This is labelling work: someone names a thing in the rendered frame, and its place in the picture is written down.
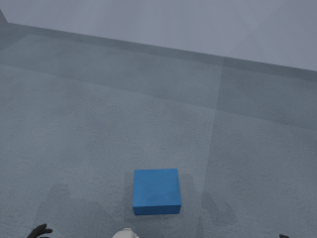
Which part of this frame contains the robot left hand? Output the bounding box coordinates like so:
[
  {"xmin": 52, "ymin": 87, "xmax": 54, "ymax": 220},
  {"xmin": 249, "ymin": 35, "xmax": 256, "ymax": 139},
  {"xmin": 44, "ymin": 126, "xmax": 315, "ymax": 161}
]
[{"xmin": 27, "ymin": 223, "xmax": 53, "ymax": 238}]

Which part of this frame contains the carton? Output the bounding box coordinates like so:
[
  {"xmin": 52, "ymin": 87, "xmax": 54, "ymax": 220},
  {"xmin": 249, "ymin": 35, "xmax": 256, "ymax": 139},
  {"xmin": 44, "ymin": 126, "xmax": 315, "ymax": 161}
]
[{"xmin": 132, "ymin": 169, "xmax": 182, "ymax": 216}]

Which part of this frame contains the robot left shin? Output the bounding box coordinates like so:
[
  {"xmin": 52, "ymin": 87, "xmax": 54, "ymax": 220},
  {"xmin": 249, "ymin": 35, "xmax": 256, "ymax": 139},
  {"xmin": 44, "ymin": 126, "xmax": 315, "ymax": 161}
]
[{"xmin": 123, "ymin": 228, "xmax": 133, "ymax": 232}]

